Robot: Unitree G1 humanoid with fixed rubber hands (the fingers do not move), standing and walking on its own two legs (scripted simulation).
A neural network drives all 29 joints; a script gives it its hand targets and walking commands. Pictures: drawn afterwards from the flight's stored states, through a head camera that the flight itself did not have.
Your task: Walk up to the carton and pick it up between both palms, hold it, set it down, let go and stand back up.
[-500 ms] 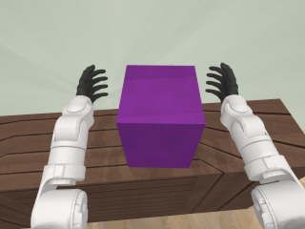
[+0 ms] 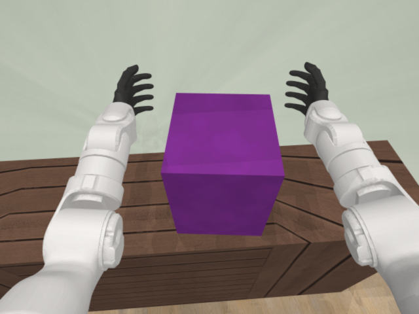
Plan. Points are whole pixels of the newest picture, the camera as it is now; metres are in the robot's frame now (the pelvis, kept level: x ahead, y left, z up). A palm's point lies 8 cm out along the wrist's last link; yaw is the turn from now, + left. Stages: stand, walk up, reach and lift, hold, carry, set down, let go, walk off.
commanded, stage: reach and lift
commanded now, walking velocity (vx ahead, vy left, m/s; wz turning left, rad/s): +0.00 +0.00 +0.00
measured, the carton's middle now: (220, 168) +0.42 +0.00 +0.01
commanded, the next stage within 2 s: none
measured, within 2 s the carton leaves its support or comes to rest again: neither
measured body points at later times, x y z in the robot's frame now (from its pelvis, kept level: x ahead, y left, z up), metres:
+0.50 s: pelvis -0.01 +0.01 -0.01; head +0.05 +0.02 +0.43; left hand +0.45 +0.17 +0.06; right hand +0.44 -0.16 +0.06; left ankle +0.02 +0.14 -0.75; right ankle -0.03 -0.12 -0.75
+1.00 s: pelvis -0.02 +0.01 -0.02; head +0.07 +0.03 +0.42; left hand +0.45 +0.15 +0.05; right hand +0.44 -0.15 +0.05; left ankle +0.02 +0.14 -0.75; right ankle -0.03 -0.12 -0.75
